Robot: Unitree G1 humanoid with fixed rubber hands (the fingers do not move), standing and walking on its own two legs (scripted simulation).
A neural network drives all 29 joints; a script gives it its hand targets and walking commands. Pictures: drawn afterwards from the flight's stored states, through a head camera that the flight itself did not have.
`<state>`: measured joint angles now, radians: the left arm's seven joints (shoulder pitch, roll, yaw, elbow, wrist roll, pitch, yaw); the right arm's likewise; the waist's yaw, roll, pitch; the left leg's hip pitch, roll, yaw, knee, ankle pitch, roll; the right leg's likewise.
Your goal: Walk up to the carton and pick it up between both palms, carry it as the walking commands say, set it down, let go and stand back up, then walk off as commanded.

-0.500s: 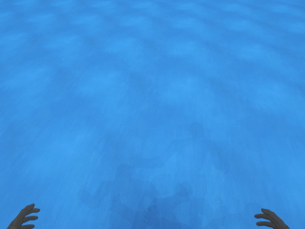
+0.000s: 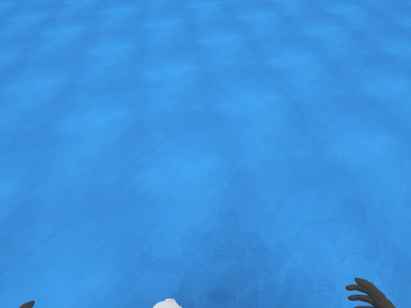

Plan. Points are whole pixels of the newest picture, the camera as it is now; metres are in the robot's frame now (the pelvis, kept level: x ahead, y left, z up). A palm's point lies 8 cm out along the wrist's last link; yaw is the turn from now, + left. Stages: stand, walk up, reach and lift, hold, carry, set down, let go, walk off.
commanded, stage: walk up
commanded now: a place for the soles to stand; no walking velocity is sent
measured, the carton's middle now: out of the picture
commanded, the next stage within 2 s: none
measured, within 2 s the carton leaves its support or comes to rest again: neither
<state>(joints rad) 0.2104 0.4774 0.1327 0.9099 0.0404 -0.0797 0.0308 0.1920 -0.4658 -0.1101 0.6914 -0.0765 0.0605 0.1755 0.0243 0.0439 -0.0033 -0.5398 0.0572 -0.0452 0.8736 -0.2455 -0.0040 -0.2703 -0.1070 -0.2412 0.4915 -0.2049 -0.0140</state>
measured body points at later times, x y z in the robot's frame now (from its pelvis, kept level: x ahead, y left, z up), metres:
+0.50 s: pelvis +0.07 +0.09 +0.00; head +0.08 +0.07 +0.45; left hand -0.02 +0.45 -0.07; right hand +0.33 -0.15 -0.10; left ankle +0.04 +0.23 -0.69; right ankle +0.14 +0.01 -0.74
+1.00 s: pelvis +0.14 +0.25 -0.01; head +0.15 +0.27 +0.44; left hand -0.04 +0.55 -0.11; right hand +0.48 +0.12 -0.08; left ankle +0.07 +0.35 -0.74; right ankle +0.28 +0.19 -0.71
